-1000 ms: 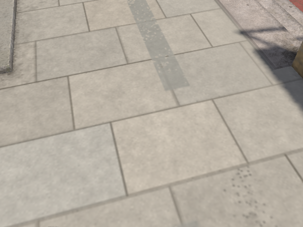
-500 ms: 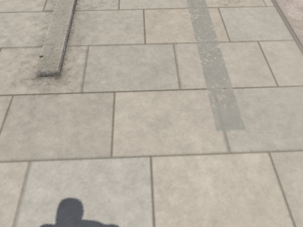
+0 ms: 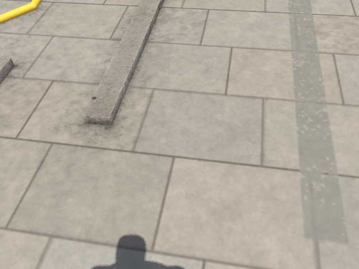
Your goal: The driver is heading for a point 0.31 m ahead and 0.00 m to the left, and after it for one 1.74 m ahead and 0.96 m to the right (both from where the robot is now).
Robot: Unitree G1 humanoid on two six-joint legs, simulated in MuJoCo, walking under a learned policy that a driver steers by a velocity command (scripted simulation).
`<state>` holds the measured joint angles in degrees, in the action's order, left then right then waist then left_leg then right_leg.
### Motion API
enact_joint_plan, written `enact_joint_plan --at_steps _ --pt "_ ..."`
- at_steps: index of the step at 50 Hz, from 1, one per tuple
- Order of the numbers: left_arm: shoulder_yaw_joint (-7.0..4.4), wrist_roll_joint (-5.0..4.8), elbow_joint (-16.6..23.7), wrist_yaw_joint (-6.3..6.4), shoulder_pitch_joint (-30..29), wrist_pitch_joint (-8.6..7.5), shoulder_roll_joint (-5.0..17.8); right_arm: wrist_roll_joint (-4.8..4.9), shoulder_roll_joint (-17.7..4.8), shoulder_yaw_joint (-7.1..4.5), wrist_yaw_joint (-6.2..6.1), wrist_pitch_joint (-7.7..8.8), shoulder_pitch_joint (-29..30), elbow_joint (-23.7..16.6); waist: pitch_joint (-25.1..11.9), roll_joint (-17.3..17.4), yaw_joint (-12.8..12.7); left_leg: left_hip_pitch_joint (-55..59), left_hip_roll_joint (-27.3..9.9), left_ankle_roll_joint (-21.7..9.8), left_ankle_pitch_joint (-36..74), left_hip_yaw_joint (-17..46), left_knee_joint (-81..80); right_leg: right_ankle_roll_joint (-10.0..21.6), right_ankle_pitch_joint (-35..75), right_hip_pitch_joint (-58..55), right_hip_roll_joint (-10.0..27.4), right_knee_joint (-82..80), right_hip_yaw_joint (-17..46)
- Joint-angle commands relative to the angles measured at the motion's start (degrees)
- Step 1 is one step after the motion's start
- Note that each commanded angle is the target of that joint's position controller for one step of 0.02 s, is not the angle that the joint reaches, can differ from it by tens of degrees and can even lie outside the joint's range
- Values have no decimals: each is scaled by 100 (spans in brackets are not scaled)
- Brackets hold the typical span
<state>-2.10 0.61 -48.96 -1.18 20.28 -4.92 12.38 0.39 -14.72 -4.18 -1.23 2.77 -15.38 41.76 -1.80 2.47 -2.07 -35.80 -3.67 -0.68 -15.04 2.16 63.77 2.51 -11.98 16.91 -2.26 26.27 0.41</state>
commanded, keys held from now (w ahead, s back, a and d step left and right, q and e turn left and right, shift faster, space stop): w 0.14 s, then w+e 0.86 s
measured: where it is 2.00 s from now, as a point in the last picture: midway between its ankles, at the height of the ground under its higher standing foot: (285, 179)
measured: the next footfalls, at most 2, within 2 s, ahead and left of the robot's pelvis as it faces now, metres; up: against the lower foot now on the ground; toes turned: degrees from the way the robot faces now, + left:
left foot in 0.28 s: +0.28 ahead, +0.16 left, +0.00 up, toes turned -2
right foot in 0.80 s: +0.50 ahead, -0.15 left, +0.00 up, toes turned -21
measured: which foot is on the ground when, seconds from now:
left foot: up 0.00-0.26, down 0.28-0.80, up 0.82-1.00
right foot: down 0.00-0.28, up 0.30-0.78, down 0.80-1.00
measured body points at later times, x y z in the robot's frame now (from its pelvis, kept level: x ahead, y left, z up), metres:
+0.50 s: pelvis +0.24 +0.06 +0.01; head +0.25 +0.07 +0.46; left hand +0.38 +0.32 -0.12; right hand +0.28 -0.22 -0.10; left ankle +0.24 +0.16 -0.74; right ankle +0.26 -0.11 -0.66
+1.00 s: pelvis +0.47 -0.07 +0.00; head +0.50 -0.09 +0.45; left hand +0.67 +0.15 -0.10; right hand +0.50 -0.38 -0.10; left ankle +0.56 +0.09 -0.66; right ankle +0.47 -0.14 -0.74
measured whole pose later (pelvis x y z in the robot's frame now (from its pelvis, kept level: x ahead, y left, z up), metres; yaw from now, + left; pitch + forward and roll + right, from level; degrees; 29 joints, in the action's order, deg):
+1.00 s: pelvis +0.47 -0.07 +0.00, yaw -26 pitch +2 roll +0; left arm -4.2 -0.5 -40.9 -1.2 16.4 -2.4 15.6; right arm -0.4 -17.1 -3.5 -0.3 6.2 -8.5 42.4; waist 2.5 1.4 -1.5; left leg -33.2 -5.7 1.6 -17.7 3.2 62.5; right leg 5.8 -9.1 15.8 -6.1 23.3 2.3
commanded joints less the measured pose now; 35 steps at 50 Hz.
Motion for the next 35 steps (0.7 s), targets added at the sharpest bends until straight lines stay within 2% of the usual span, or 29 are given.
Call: enact_joint_plan --at_steps 1,3,5,9,11,12,13,14,15,16,17,18,19,20,21,23,25,28,30,33,35 --pt "-253 -80 377 114 -180 -118 1004 -42 -185 -18 24 140 378 -494 -31 -746 38 -519 -258 5 591 162 -1218 1013 644 -727 1507 -1546 1649" --pt "-275 -131 291 125 -21 -80 1060 -9 -83 39 80 174 695 -533 -1 -706 -71 -247 -151 23 1002 55 -2000 964 876 -789 1442 -1593 1308" --pt "-286 -173 202 120 136 -42 1101 32 -102 58 136 183 989 -580 118 -702 -175 25 -33 54 1293 -49 -2542 932 894 -788 1400 -1624 1080" --pt "-295 -228 18 96 428 63 1146 89 -213 66 238 235 1529 -780 370 -705 -306 399 117 0 1229 -115 -3192 873 795 -936 1516 -1462 1152" --pt "-327 -243 -1 109 356 133 1258 80 -367 20 271 298 1387 -790 318 -748 -96 940 213 -102 1048 -136 -3583 770 889 -966 1552 -1172 1287" --pt "-328 -252 8 120 274 157 1283 55 -481 -37 255 317 1057 -692 172 -708 127 1563 275 -178 1068 -194 -3823 660 1134 -851 1432 -857 1227" --pt "-286 -222 37 121 240 153 1160 4 -712 -145 198 326 432 -516 -224 -620 408 2642 210 -309 1027 -144 -3853 496 1518 -530 1138 -170 1025" --pt "-163 -120 209 110 60 112 814 -114 -1142 -271 123 324 -565 -393 -978 -30 879 4189 -821 -670 1132 866 -3739 220 676 436 696 1508 636" --pt "-4 -103 325 114 663 -18 309 -104 -1607 -366 110 236 -987 -292 -1625 1443 718 5767 -2170 -1431 771 2857 -4048 -139 -1850 2346 43 3392 71" --pt "-134 -223 274 125 463 -66 807 -80 -1184 -286 110 216 -1170 -214 -1543 1036 901 5519 -2125 -1518 -324 3499 -4426 -177 -2087 2989 231 4269 584" --pt "-228 -287 381 124 37 -61 1086 -54 -929 -187 110 235 -833 -242 -868 652 849 4910 -1905 -1299 -471 2808 -4574 -147 -1590 3225 465 4512 637" --pt "-245 -274 398 136 -173 -13 1041 -61 -732 -107 129 250 -385 -283 -486 440 664 4231 -1632 -1144 -232 2182 -4765 -164 -1122 3056 657 4398 537" --pt "-262 -215 410 140 -256 49 983 -67 -532 -42 161 267 -48 -283 -146 427 504 3668 -1431 -1087 58 1711 -5002 -195 -795 2897 773 4181 533" --pt "-276 -198 415 133 -216 121 881 -97 -457 -23 176 300 142 -256 35 545 333 3206 -1290 -1013 363 1306 -5219 -215 -555 2585 890 3998 569" --pt "-268 -207 407 126 -179 185 771 -113 -426 -32 189 335 249 -218 122 512 235 2937 -1203 -983 654 996 -5378 -230 -393 2379 905 3920 547" --pt "-266 -199 474 117 -261 266 630 -140 -527 -82 171 388 265 -121 179 319 142 2798 -1202 -1014 1379 503 -5509 -274 2 2402 900 3790 569" --pt "-272 -177 590 105 -482 299 602 -148 -616 -123 125 394 168 9 228 163 150 2879 -1216 -1029 1836 110 -5550 -318 443 2574 891 3406 629" --pt "-237 -171 749 12 -914 292 527 -126 -745 -158 62 357 110 144 326 133 250 2921 -1093 -898 1971 -508 -5597 -287 1281 2424 859 2457 458" --pt "-198 -156 907 -66 -1343 287 478 -94 -849 -186 30 329 -18 229 458 72 406 2977 -1112 -841 1892 -784 -5625 -233 1586 2279 828 1919 239" --pt "-170 -168 1181 -169 -1861 293 488 -23 -999 -236 20 249 -268 383 661 19 578 3449 -1267 -772 1890 -995 -5518 -85 1392 2346 801 1385 39" --pt "-185 -170 1348 -226 -2058 307 557 37 -1087 -272 26 170 -359 467 714 56 598 3825 -1367 -688 2277 -1116 -5271 54 935 2335 722 1166 -138"
Keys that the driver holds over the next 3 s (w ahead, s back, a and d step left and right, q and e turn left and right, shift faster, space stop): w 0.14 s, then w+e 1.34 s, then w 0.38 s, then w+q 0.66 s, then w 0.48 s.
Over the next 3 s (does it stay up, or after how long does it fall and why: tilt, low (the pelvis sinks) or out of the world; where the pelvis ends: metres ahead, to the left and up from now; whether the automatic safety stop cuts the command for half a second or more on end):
stays up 1.35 -0.72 0.00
